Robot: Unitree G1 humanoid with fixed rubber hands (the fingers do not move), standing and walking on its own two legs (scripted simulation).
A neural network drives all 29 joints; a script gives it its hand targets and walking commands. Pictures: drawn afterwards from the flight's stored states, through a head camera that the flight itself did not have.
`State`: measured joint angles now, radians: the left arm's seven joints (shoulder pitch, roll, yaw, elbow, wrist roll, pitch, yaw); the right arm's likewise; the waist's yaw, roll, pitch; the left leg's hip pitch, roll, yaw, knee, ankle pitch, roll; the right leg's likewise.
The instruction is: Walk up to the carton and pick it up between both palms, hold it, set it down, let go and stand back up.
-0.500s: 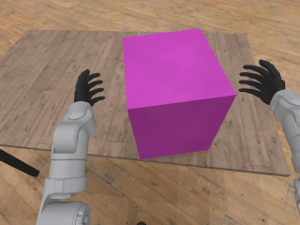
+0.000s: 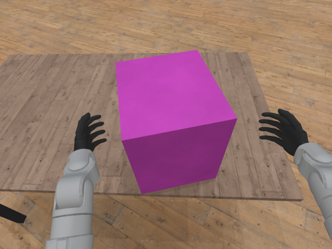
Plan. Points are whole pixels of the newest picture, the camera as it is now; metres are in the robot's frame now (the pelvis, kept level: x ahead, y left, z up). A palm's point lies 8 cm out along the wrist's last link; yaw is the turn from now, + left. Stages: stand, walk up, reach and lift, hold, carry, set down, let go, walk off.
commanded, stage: set down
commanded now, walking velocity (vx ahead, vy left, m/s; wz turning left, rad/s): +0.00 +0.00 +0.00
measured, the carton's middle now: (168, 123) +0.46 +0.07 +0.01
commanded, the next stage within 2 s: none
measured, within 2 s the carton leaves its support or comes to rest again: neither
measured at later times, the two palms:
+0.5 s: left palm (94, 183) +0.24 +0.21 +0.04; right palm (318, 191) +0.28 -0.27 +0.03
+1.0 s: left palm (92, 196) +0.22 +0.22 +0.01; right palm (297, 213) +0.25 -0.25 -0.02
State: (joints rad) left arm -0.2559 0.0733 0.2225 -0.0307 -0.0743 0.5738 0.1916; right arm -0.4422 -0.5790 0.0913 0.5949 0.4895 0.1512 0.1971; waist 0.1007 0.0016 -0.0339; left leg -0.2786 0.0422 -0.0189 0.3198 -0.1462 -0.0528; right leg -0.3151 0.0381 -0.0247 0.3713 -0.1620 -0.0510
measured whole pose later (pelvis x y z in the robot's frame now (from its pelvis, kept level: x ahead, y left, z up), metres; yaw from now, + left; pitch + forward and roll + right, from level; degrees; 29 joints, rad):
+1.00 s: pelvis -0.01 +0.02 -0.01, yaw -1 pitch +5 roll +0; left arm 0.13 -0.03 0.04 0.09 -0.03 0.08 0.28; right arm -0.01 -0.52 0.06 0.66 0.45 -0.26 0.31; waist 0.08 0.01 0.00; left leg -0.32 0.02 0.00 0.45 -0.22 -0.03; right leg -0.35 0.02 0.00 0.46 -0.20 -0.03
